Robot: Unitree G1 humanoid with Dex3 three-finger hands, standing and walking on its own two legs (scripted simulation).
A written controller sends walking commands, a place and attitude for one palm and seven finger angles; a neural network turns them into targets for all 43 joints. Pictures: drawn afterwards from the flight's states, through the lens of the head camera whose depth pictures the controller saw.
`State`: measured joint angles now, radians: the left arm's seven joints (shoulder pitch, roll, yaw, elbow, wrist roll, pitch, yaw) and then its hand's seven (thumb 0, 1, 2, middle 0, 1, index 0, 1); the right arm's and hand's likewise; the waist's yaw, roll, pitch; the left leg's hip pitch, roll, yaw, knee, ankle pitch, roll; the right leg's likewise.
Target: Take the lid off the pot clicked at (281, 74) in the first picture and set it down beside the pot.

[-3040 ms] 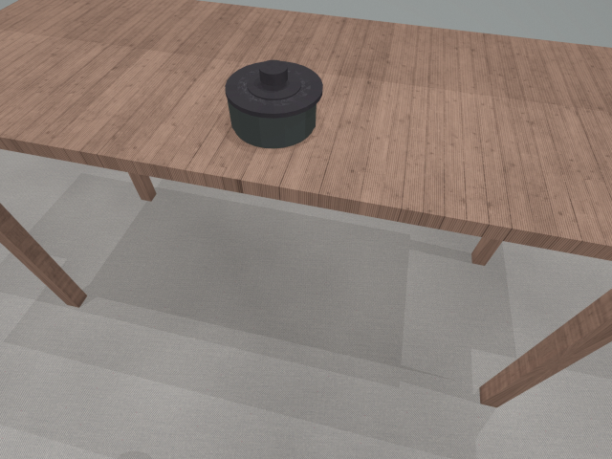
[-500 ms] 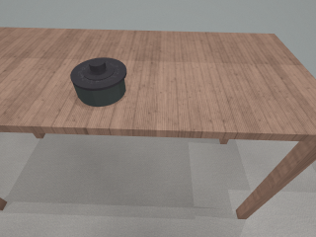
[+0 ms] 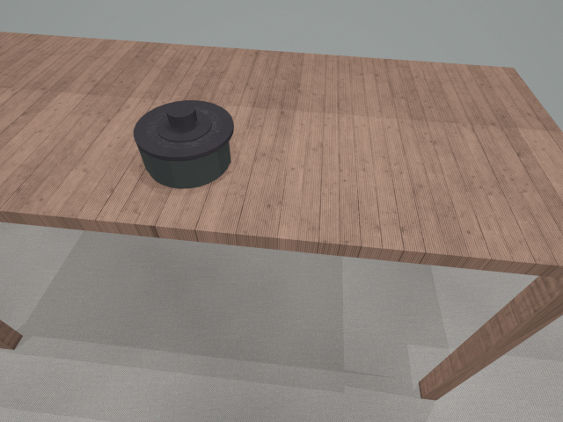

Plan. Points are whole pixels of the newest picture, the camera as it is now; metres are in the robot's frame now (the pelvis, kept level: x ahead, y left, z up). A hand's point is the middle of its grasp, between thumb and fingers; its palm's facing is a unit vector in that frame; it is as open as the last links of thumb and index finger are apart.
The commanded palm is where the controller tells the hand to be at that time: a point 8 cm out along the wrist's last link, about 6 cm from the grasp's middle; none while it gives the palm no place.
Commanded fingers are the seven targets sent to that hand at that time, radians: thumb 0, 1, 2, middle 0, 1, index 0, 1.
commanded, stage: come to a stop and stand still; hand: left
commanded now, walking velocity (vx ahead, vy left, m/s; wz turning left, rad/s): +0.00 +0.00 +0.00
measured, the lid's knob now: (181, 114) +0.53 +0.20 +0.16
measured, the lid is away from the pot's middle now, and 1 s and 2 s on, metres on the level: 0.00 0.00 0.00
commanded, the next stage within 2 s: look again from close up in 0.22 s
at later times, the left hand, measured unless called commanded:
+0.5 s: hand out of the picture +0.03 +0.20 -0.17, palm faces +0.03 -0.98 -0.20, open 7.4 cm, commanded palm none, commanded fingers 0.00 0.90 0.90 -0.20 -0.30 -0.20 -0.30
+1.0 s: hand out of the picture +0.03 +0.20 -0.17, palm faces +0.04 -0.98 -0.18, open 7.4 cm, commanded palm none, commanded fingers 0.00 0.90 0.90 -0.20 -0.30 -0.20 -0.30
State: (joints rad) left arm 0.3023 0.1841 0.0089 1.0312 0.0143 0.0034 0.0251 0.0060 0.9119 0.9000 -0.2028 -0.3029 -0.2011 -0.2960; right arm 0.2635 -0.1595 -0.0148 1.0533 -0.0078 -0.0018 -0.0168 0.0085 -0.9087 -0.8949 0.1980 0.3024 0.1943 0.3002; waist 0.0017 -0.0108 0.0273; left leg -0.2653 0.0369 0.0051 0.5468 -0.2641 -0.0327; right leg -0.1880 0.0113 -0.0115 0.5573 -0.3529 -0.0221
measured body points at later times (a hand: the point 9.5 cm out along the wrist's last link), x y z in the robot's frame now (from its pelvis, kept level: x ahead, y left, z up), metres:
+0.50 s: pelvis +0.01 +0.01 +0.00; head +0.03 +0.02 +0.45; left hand +0.03 +0.25 -0.16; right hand +0.03 -0.22 -0.15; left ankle +0.02 +0.14 -0.73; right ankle -0.03 -0.10 -0.73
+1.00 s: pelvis +0.01 +0.02 +0.00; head +0.03 +0.03 +0.45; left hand +0.02 +0.25 -0.16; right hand +0.03 -0.21 -0.15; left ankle +0.02 +0.14 -0.73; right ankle -0.03 -0.10 -0.73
